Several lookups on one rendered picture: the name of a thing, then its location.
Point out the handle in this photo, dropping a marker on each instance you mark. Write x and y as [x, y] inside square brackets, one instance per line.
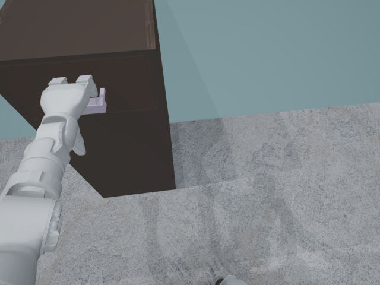
[97, 104]

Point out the drawer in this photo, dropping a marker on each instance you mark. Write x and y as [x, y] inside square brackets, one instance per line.
[126, 79]

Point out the cabinet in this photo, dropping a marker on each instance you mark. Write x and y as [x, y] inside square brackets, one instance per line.
[126, 152]

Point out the robot left hand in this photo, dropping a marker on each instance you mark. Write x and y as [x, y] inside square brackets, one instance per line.
[71, 99]

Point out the robot left upper arm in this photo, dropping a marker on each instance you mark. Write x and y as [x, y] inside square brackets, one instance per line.
[29, 227]

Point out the robot right shin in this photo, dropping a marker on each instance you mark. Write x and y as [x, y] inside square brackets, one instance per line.
[229, 277]

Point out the robot left forearm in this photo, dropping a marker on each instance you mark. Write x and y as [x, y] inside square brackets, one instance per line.
[43, 165]

